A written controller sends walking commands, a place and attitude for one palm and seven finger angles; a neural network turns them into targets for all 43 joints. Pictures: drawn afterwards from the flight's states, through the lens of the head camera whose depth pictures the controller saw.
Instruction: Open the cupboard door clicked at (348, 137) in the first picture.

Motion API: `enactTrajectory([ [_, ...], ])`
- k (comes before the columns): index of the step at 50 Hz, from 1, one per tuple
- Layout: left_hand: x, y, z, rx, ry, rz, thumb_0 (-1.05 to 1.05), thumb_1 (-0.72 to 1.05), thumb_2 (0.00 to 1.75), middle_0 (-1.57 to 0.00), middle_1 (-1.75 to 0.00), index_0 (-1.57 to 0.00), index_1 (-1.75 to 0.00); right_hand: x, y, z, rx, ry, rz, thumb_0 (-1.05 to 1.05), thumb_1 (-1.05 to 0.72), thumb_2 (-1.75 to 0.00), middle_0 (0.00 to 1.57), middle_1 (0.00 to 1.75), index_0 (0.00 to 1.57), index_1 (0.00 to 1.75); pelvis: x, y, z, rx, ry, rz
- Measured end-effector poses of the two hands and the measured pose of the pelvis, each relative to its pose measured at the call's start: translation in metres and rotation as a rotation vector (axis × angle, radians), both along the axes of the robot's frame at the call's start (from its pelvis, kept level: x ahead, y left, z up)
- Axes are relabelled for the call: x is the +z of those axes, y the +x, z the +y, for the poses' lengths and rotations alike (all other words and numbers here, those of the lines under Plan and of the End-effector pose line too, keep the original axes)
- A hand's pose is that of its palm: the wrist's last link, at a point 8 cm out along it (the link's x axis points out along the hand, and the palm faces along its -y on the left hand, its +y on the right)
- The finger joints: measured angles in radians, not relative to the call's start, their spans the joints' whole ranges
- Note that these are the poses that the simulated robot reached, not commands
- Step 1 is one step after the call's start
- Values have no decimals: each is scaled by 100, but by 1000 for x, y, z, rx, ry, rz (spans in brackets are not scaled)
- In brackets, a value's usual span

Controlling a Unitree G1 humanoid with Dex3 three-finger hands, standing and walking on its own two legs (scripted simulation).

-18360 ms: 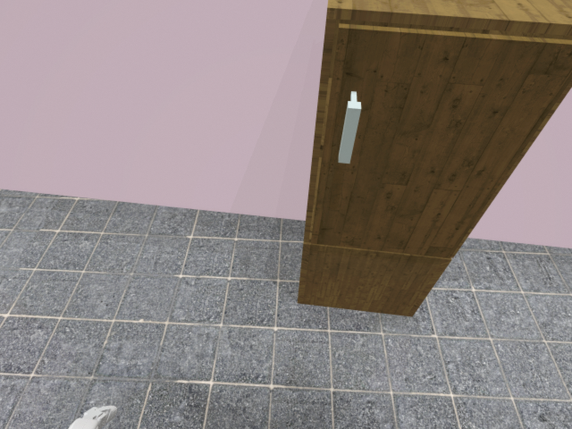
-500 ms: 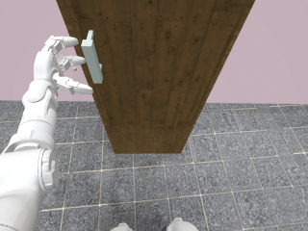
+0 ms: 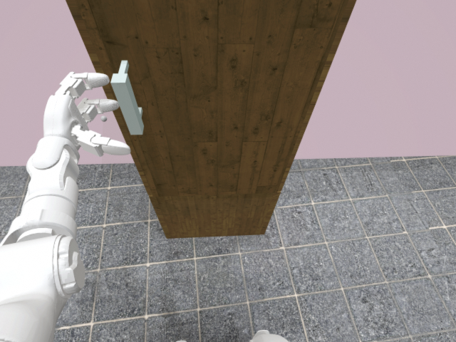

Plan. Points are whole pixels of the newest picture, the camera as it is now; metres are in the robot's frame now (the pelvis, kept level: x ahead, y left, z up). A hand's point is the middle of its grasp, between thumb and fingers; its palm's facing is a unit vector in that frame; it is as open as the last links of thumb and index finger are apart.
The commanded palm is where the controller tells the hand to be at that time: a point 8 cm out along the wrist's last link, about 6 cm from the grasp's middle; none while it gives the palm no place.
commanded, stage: move the hooked fingers beside the handle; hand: left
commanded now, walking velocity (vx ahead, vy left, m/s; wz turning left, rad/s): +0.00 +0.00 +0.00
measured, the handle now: (130, 98) +0.53 +0.16 +0.11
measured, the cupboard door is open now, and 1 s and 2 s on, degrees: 0 0 0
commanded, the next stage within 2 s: slide the fingers in behind the handle in 0.98 s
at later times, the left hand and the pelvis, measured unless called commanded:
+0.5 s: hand (86, 117) +0.47 +0.22 +0.12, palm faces +0.00 -1.00 +0.01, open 14.0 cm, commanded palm +0.45 +0.28 +0.11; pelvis -0.01 +0.00 +0.00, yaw +0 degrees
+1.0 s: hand (89, 117) +0.48 +0.22 +0.11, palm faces -0.01 -1.00 +0.00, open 14.0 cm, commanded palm +0.46 +0.27 +0.11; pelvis +0.00 +0.01 +0.00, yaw +0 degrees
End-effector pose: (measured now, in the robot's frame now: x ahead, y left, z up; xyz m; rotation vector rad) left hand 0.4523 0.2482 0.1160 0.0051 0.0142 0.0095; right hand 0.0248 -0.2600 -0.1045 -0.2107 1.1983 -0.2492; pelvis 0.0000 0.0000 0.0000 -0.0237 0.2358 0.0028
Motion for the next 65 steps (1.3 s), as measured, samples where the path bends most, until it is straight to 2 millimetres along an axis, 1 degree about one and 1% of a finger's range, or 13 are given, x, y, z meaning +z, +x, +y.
enactTrajectory([
  [4, -1, -1, 9, 22, 18, 10, -1, -50, 30, -30, -120, -29, -119, 2, -1, -4, -3, -12, -11, 1, -91, -89, 20, 30, 20, 30, 0, -4, -3, -2, 2, 1],
  [11, 6, -6, 23, 15, 15, -14, -1, -50, 30, -30, -120, -30, -120, 4, -9, -12, -4, -36, 11, 1, -91, -89, 20, 30, 20, 30, -1, -7, -6, 1, 0, 4],
  [19, 2, -4, 27, -13, 0, 13, -1, -50, 30, -30, -120, -30, -120, 7, -17, -18, -5, -65, 30, 1, -91, -89, 20, 30, 20, 30, -2, -10, -5, 7, -5, 15],
  [23, 3, -2, 26, -16, -9, -11, -1, -50, 30, -30, -120, -30, -120, 8, -19, -17, -12, -69, 31, 1, -91, -89, 20, 30, 20, 30, -2, -10, -3, 2, -7, 19],
  [27, 4, 1, 29, -8, -14, -8, -1, -50, 30, -30, -120, -30, -120, 9, -20, -13, -23, -64, 27, 1, -91, -89, 20, 30, 20, 30, -2, -8, -1, -3, -8, 21],
  [35, 2, -4, 36, -11, -5, 1, -1, -50, 30, -30, -120, -30, -120, 7, -17, 0, -19, -38, 29, 1, -91, -89, 20, 30, 20, 30, -1, -4, 5, -6, -11, 16],
  [41, 0, -2, 33, -23, -6, -7, -1, -50, 30, -30, -120, -30, -120, 5, -9, 6, -2, -34, 24, 1, -91, -89, 20, 30, 20, 30, -1, -2, 9, 3, -15, 16],
  [48, -3, 6, 27, -23, -16, 4, -1, -50, 30, -30, -120, -30, -120, 6, -3, 9, 3, -37, 12, 1, -91, -89, 20, 30, 20, 30, -2, 0, 12, 4, -15, 23],
  [57, -3, 12, 24, -14, -8, -2, -1, -50, 30, -30, -120, -30, -120, 4, -7, 8, -10, -27, 34, 1, -91, -89, 20, 30, 20, 30, -2, 3, 11, -3, -14, 28],
  [65, -4, 11, 14, -23, -10, -1, -1, -50, 30, -30, -120, -30, -120, 4, -10, 5, -14, -20, 50, 1, -91, -89, 20, 30, 20, 30, -1, 6, 8, -1, -13, 26],
])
